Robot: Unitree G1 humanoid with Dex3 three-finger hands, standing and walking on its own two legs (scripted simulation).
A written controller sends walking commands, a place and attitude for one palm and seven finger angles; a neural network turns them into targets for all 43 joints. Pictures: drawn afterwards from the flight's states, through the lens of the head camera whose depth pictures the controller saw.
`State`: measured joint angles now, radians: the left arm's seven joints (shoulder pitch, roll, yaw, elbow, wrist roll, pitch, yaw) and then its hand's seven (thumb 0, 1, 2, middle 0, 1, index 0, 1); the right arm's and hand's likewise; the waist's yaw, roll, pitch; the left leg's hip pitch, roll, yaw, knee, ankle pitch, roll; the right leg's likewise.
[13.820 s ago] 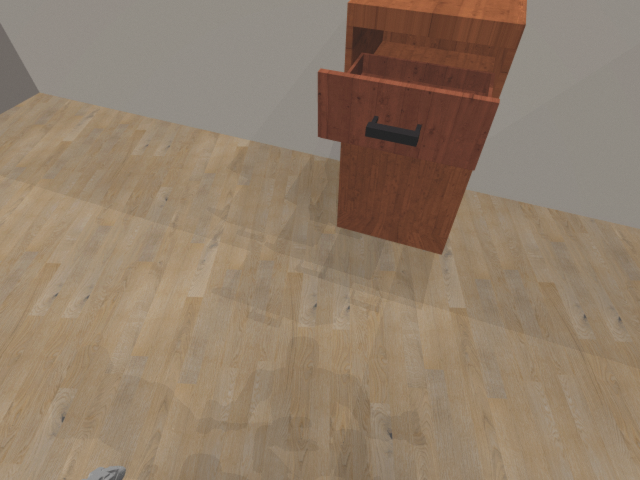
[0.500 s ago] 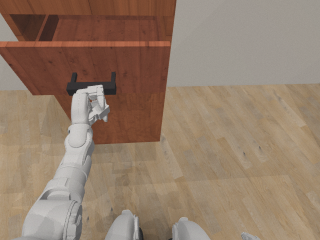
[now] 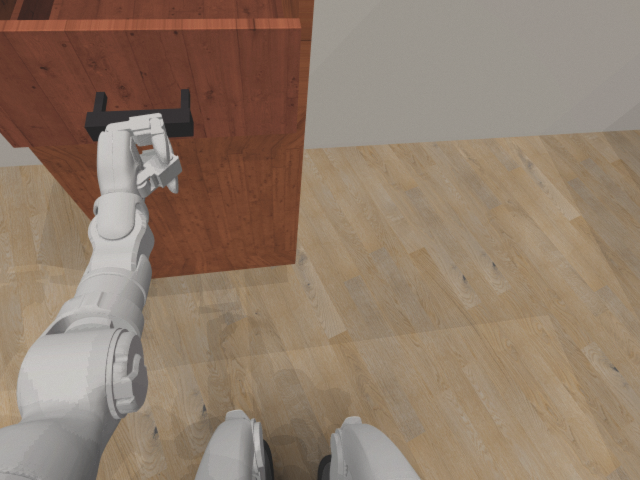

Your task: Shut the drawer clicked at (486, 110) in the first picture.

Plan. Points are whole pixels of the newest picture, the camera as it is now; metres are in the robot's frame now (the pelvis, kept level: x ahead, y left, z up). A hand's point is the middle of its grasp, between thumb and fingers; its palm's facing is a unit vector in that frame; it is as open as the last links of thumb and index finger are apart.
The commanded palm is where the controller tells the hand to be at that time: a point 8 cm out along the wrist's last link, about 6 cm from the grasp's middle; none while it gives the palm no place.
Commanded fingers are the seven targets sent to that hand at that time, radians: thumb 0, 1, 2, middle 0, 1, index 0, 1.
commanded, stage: push the drawer shut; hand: left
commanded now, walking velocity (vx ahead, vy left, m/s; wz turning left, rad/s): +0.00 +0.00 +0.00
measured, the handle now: (142, 111) +0.58 +0.19 +0.06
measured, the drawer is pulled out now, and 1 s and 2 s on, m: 0.06 0.00 0.00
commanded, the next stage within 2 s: pull the fist back off the drawer in 1.14 s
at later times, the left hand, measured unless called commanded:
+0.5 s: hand (173, 124) +0.56 +0.15 +0.06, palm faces +0.09 -1.00 -0.04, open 2.9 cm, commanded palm +0.56 +0.18 +0.06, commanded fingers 0.00 0.90 0.90 -1.40 -1.60 -1.40 -1.60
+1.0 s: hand (166, 120) +0.56 +0.16 +0.06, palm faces +0.09 -0.99 -0.05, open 3.0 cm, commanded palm +0.61 +0.18 +0.06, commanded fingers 0.00 0.90 0.90 -1.40 -1.60 -1.40 -1.60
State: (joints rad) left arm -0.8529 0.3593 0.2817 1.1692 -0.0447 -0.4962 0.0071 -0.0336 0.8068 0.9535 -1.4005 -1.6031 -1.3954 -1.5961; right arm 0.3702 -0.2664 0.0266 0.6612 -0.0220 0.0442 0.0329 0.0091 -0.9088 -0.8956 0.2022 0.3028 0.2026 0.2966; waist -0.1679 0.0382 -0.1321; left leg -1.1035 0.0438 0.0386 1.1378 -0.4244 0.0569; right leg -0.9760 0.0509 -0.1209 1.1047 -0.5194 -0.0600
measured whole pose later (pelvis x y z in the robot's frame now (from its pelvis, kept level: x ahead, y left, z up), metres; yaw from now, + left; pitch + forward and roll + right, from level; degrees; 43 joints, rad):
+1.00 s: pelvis -0.02 +0.01 -0.02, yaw -1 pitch +28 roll -7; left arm -1.21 0.57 0.31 1.38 0.04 -0.39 0.01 -0.01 0.65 0.99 -1.40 -1.60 -1.39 -1.60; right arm 0.42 -0.28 0.08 0.67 -0.05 0.01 0.03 0.01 -0.91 -0.90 0.20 0.30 0.20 0.30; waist -0.28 0.05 -0.12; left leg -1.31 0.05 0.00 1.22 -0.41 0.07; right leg -1.15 0.06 -0.16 1.15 -0.50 -0.05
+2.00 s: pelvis +0.00 +0.01 -0.01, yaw -2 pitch +26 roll -6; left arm -1.05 0.48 0.36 1.25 0.01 -0.39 0.00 -0.05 0.76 0.90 -1.40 -1.60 -1.40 -1.60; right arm 0.42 -0.27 0.06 0.64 -0.04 0.05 0.06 0.01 -0.91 -0.90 0.20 0.30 0.20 0.30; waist -0.23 0.05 -0.12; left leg -1.21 0.06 0.02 1.19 -0.44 0.07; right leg -1.07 0.07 -0.13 1.11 -0.51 -0.05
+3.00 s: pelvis +0.05 +0.00 +0.10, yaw +1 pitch -2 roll +0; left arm 0.25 0.31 0.14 -0.16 -0.09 -0.03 0.09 0.02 0.89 0.90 -1.40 -1.60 -1.40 -1.60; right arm 0.15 -0.24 0.06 0.56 0.03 0.05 -0.07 0.01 -0.91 -0.90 0.20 0.30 0.20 0.30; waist 0.05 0.06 0.00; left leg -0.17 -0.01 0.07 0.41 -0.21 0.04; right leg -0.05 0.04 -0.05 0.36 -0.28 -0.05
